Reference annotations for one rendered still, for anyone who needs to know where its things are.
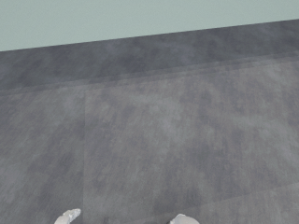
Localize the left robot hand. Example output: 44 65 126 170
54 208 81 224

